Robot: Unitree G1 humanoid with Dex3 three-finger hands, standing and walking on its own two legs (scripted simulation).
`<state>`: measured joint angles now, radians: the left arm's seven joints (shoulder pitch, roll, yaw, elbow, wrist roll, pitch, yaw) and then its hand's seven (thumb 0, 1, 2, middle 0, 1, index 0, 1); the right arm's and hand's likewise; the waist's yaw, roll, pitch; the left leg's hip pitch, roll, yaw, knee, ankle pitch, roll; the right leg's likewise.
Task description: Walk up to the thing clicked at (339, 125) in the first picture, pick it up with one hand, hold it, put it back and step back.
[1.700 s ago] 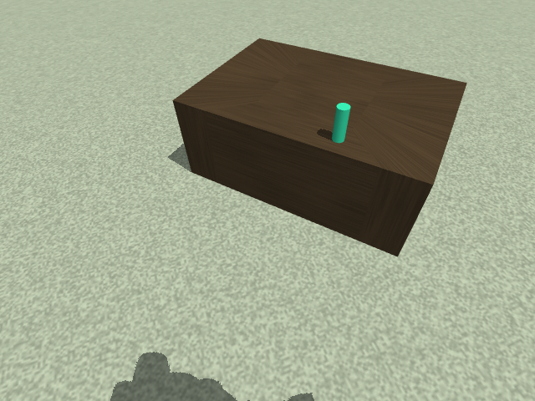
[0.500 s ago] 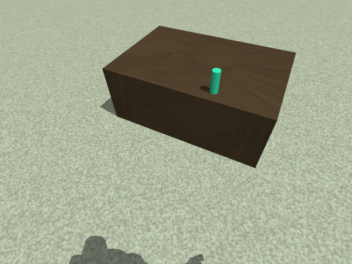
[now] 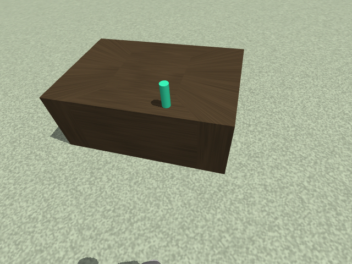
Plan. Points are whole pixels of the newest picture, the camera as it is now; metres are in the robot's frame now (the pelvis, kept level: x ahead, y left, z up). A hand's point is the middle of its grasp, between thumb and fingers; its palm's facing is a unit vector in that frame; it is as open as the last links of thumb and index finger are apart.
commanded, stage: walk up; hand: left
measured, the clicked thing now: (165, 94) +0.97 +0.12 -0.24
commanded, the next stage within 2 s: none
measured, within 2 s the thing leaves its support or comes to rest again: neither
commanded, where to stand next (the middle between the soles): +0.54 +0.00 m, yaw -12 degrees
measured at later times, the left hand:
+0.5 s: hand (111, 187) +0.37 +0.25 -0.12, palm faces -0.24 -0.87 -0.42, open 7.3 cm
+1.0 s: hand (104, 169) +0.45 +0.30 -0.16, palm faces -0.25 -0.88 -0.41, open 7.3 cm
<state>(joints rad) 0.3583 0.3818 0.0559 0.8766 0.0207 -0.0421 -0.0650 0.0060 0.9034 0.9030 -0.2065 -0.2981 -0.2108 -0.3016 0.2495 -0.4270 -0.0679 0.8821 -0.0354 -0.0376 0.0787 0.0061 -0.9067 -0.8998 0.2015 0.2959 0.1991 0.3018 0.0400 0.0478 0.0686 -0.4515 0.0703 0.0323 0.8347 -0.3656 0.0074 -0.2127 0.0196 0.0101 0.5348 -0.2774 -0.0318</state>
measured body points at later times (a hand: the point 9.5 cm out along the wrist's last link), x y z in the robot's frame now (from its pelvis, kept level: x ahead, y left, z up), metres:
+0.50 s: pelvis +0.20 -0.01 -0.02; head +0.22 -0.03 +0.43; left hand +0.38 +0.29 -0.10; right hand +0.14 -0.33 -0.14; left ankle +0.14 +0.14 -0.73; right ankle +0.28 -0.13 -0.74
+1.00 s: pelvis +0.38 +0.02 -0.01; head +0.40 +0.02 +0.44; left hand +0.47 +0.34 -0.13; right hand +0.40 -0.32 -0.11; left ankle +0.46 +0.13 -0.73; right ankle +0.31 -0.11 -0.68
